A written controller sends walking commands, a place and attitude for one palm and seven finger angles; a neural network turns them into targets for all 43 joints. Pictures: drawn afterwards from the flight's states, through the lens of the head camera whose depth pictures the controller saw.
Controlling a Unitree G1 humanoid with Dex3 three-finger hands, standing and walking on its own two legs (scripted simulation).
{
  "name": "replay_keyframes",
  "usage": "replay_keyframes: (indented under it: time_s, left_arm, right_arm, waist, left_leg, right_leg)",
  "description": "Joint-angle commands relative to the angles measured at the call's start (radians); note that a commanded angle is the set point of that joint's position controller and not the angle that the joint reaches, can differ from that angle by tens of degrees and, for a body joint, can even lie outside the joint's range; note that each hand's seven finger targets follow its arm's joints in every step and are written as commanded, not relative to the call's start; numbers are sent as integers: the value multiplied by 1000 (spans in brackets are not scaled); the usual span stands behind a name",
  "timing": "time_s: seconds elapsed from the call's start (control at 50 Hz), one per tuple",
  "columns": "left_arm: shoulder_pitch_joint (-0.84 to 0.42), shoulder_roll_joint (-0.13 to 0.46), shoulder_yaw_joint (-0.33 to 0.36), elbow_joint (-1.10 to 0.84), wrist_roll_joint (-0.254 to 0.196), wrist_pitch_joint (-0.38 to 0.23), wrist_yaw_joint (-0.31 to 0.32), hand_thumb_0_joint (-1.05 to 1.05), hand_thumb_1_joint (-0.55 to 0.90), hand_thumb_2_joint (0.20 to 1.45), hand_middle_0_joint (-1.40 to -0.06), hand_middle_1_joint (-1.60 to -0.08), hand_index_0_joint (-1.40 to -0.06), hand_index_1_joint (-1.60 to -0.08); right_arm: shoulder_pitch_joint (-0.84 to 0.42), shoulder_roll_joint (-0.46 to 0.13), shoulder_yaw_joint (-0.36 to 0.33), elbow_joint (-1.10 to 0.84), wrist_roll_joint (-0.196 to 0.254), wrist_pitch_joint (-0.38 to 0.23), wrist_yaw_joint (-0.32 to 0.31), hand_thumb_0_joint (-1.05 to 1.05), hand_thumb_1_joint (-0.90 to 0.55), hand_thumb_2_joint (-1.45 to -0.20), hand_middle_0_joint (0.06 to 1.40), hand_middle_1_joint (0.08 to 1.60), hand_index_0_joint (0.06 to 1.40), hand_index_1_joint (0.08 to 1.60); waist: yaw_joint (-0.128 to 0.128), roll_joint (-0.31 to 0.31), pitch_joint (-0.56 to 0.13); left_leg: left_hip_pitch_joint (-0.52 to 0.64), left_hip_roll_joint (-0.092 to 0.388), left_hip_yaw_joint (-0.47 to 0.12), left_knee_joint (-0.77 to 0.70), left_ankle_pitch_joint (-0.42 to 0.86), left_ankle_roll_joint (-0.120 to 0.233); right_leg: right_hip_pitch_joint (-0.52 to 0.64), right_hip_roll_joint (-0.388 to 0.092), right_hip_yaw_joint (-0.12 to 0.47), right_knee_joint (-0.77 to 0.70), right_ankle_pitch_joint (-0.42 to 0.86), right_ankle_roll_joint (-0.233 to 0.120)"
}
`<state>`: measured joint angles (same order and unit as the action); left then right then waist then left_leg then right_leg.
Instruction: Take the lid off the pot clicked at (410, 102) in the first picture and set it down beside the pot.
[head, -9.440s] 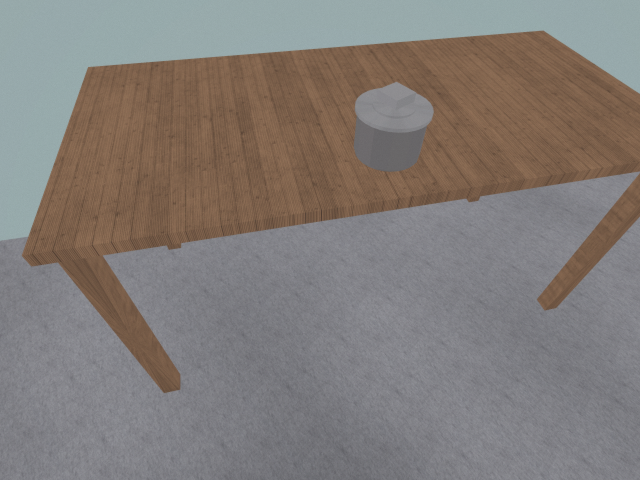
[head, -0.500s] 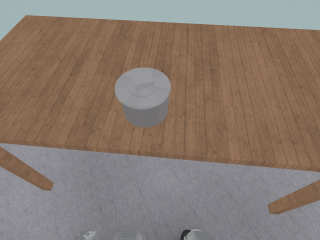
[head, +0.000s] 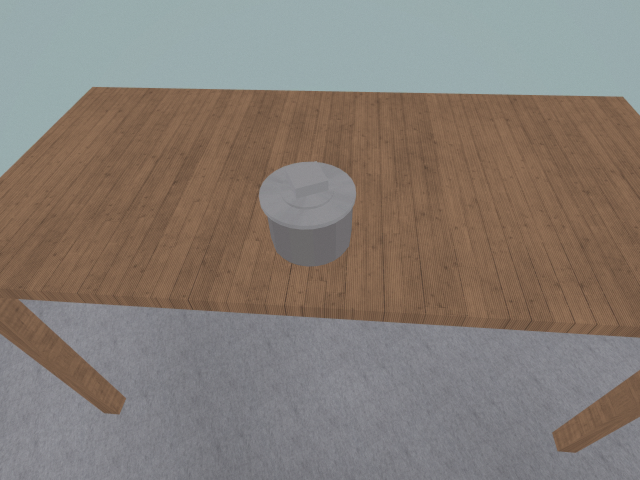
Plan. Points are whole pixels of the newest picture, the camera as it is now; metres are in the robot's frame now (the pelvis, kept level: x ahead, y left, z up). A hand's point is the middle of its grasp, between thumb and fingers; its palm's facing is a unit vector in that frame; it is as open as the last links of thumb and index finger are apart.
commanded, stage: come to a stop and stand still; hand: left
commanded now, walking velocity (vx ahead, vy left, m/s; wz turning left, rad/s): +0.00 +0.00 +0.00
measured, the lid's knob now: (306, 179) +0.53 +0.05 +0.09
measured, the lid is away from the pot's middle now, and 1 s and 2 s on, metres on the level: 0.00 0.00 0.00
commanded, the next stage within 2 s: look again from close up in 0.20 s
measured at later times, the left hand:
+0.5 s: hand out of the picture -0.01 +0.17 -0.18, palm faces +0.03 -0.98 -0.19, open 7.3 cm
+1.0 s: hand out of the picture +0.01 +0.19 -0.18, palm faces +0.04 -0.98 -0.18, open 7.3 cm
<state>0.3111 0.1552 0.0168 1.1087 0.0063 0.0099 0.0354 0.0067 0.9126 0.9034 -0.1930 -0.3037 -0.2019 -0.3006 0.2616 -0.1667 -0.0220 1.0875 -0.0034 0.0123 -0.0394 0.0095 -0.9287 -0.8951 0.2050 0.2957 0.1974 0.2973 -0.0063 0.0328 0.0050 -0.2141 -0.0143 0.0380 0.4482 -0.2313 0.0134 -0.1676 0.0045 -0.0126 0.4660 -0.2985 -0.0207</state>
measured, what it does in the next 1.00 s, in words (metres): stands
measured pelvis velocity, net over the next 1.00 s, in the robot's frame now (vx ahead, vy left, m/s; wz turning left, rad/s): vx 0.01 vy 0.02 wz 0.01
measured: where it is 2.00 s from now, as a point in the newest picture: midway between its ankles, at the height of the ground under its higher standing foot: outside the picture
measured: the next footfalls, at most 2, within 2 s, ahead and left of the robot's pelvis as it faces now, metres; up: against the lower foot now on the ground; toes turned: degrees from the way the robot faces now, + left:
none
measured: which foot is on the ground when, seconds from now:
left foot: down 0.00-1.00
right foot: down 0.00-1.00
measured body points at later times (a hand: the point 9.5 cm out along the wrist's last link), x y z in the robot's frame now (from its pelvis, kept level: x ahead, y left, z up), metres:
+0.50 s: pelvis +0.00 +0.01 -0.01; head +0.00 +0.00 +0.44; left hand -0.01 +0.22 -0.16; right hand -0.01 -0.20 -0.17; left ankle +0.00 +0.11 -0.74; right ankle -0.03 -0.10 -0.74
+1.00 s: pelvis +0.01 +0.02 +0.00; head +0.02 +0.03 +0.45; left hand +0.01 +0.24 -0.17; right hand +0.03 -0.21 -0.16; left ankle +0.00 +0.11 -0.74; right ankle -0.03 -0.10 -0.74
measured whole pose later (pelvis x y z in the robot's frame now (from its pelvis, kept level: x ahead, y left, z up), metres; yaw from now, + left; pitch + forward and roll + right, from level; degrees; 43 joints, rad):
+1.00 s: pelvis +0.01 +0.02 +0.00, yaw +1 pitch -1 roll +0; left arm 0.32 0.15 -0.01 1.05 0.01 -0.01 0.04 0.01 0.91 0.90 -0.20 -0.30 -0.20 -0.30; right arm 0.28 -0.15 0.01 1.07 -0.01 -0.02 -0.04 0.01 -0.93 -0.90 0.20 0.30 0.20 0.30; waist 0.00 -0.02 0.03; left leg -0.22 -0.03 0.04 0.51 -0.29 0.04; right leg -0.15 -0.01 -0.02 0.50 -0.34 0.01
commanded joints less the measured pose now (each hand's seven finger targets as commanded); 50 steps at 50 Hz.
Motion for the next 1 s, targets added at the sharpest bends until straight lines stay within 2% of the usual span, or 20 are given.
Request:
replay_keyframes:
  time_s: [0.0, 0.04, 0.08, 0.16, 0.22, 0.24, 0.26, 0.28, 0.3, 0.32, 0.34, 0.36, 0.38, 0.44, 0.5, 0.58, 0.62, 0.76, 0.86, 0.98]
  left_arm:
    - [17, 104, 3, -24, -4, -34, 7, 0, 900, 900, -200, -300, -200, -300]
    - [24, 98, 1, -15, -4, -28, 5, 0, 900, 900, -200, -300, -200, -300]
    - [37, 87, -1, -5, -2, -24, 5, 0, 900, 900, -200, -300, -200, -300]
    - [65, 80, -1, 9, -2, -23, 4, 0, 900, 900, -200, -300, -200, -300]
    - [73, 65, 0, 15, -2, -28, 4, 0, 900, 900, -200, -300, -200, -300]
    - [75, 70, 1, 15, -3, -27, 4, 0, 900, 900, -200, -300, -200, -300]
    - [76, 61, 0, 19, -2, -27, 4, 0, 900, 900, -200, -300, -200, -300]
    - [128, 77, -9, 24, 24, -65, 41, 0, 900, 900, -200, -300, -200, -300]
    - [89, 110, -5, -26, 14, -71, 36, 0, 900, 900, -200, -300, -200, -300]
    - [47, 101, -8, -40, 12, -69, 27, 0, 900, 900, -200, -300, -200, -300]
    - [53, 104, -2, -44, 8, -65, 18, 0, 900, 900, -200, -300, -200, -300]
    - [56, 90, -1, -55, 5, -61, 18, 0, 900, 900, -200, -300, -200, -300]
    - [58, 78, -4, -58, 7, -56, 18, 0, 900, 900, -200, -300, -200, -300]
    - [73, 62, -8, -63, 9, -48, 13, 0, 900, 900, -200, -300, -200, -300]
    - [91, 50, -10, -66, 9, -46, 17, 0, 900, 900, -200, -300, -200, -300]
    - [95, 60, -7, -79, 8, -38, 18, 0, 900, 900, -200, -300, -200, -300]
    - [95, 67, -8, -82, 7, -38, 18, 0, 900, 900, -200, -300, -200, -300]
    - [93, 85, -4, -95, 5, -31, 15, 0, 900, 900, -200, -300, -200, -300]
    - [96, 92, -4, -92, 5, -31, 15, 0, 900, 900, -200, -300, -200, -300]
    - [95, 91, -6, -83, 5, -27, 15, 0, 900, 900, -200, -300, -200, -300]
  right_arm:
    - [70, -59, -2, 3, -1, -19, 5, 0, -900, -900, 200, 300, 200, 300]
    - [62, -59, 2, 19, -2, -17, 5, 0, -900, -900, 200, 300, 200, 300]
    - [61, -54, 5, 30, -3, -15, 5, 0, -900, -900, 200, 300, 200, 300]
    - [73, -47, 6, 39, -5, -15, 3, 0, -900, -900, 200, 300, 200, 300]
    - [88, -35, 9, 49, -5, -22, -1, 0, -900, -900, 200, 300, 200, 300]
    - [90, -35, 9, 48, -3, -22, -1, 0, -900, -900, 200, 300, 200, 300]
    - [90, -37, 8, 49, -4, -23, -2, 0, -900, -900, 200, 300, 200, 300]
    - [-11, -70, 12, -33, -2, -44, 15, 0, -900, -900, 200, 300, 200, 300]
    - [57, -16, 14, -60, -6, -35, 20, 0, -900, -900, 200, 300, 200, 300]
    - [87, -17, 12, -40, -10, -34, 19, 0, -900, -900, 200, 300, 200, 300]
    - [117, -16, 10, -44, -15, -34, 21, 0, -900, -900, 200, 300, 200, 300]
    - [120, -29, 8, -59, -14, -32, 20, 0, -900, -900, 200, 300, 200, 300]
    - [117, -38, 7, -60, -14, -34, 19, 0, -900, -900, 200, 300, 200, 300]
    - [115, -43, 10, -78, -10, -42, 16, 0, -900, -900, 200, 300, 200, 300]
    - [111, -52, 12, -78, -8, -47, 14, 0, -900, -900, 200, 300, 200, 300]
    - [107, -59, 14, -73, -7, -49, 12, 0, -900, -900, 200, 300, 200, 300]
    - [103, -58, 16, -68, -5, -49, 11, 0, -900, -900, 200, 300, 200, 300]
    - [89, -75, 14, -64, -6, -53, 8, 0, -900, -900, 200, 300, 200, 300]
    - [78, -78, 14, -56, -4, -55, 4, 0, -900, -900, 200, 300, 200, 300]
    - [72, -79, 14, -48, -2, -53, 1, 0, -900, -900, 200, 300, 200, 300]
  waist:
    - [-17, -143, 1]
    - [-6, -100, 62]
    - [-4, -42, 119]
    - [4, -40, 118]
    - [3, -12, 85]
    - [7, -37, 89]
    - [6, -16, 85]
    - [41, -58, 145]
    - [-22, -66, 72]
    - [-32, 10, 86]
    - [-21, 42, -18]
    - [-25, 24, -4]
    - [-22, 32, 17]
    - [-4, -34, 39]
    - [2, -60, 78]
    - [8, -48, 84]
    - [9, -66, 92]
    - [11, -13, 39]
    - [13, -11, 27]
    - [13, -27, 48]
  left_leg:
    - [98, 89, -86, -54, 117, -4]
    - [77, 99, -99, -82, 92, 4]
    - [50, 95, -106, -100, 41, 4]
    - [38, 92, -108, -104, 9, 9]
    - [51, 97, -112, -101, 54, 10]
    - [40, 101, -114, -102, 46, 13]
    - [41, 98, -112, -99, 45, 11]
    - [-75, 101, -65, 109, 138, -16]
    - [-54, 69, -68, 88, -53, -10]
    - [-29, 67, -72, 53, -43, -6]
    - [10, 70, -77, 52, 25, -1]
    - [-14, 80, -89, 52, 2, 5]
    - [-40, 87, -100, 36, -2, 12]
    - [-61, 103, -127, 4, 27, 31]
    - [-78, 104, -133, 1, 80, 35]
    - [-64, 107, -140, -13, 104, 40]
    - [-59, 100, -133, -16, 109, 38]
    - [2, 108, -138, -20, 184, 42]
    - [33, 109, -130, -9, 263, 40]
    - [42, 110, -130, -20, 270, 38]
  right_leg:
    - [-67, -150, 141, -146, 260, -35]
    - [-99, -118, 121, -163, 129, -23]
    - [-134, -110, 128, -177, 36, -21]
    - [-128, -104, 124, -180, 10, -20]
    - [-101, -103, 116, -162, 69, -22]
    - [-93, -99, 106, -164, 70, -20]
    - [-96, -102, 109, -161, 70, -20]
    - [-98, -141, 147, -134, 452, 0]
    - [-89, -191, 188, -149, 289, -38]
    - [-132, -168, 171, -140, 96, -60]
    - [-94, -145, 138, -98, 81, -73]
    - [-109, -120, 125, -91, -5, -66]
    - [-117, -105, 112, -73, -26, -61]
    - [-103, -82, 85, -44, 14, -52]
    - [-100, -78, 87, -28, 62, -48]
    - [-94, -77, 75, -18, 81, -40]
    - [-88, -82, 80, -25, 98, -37]
    - [-63, -83, 66, -18, 135, -30]
    - [-47, -91, 65, -27, 188, -25]
    - [-46, -97, 63, -41, 188, -21]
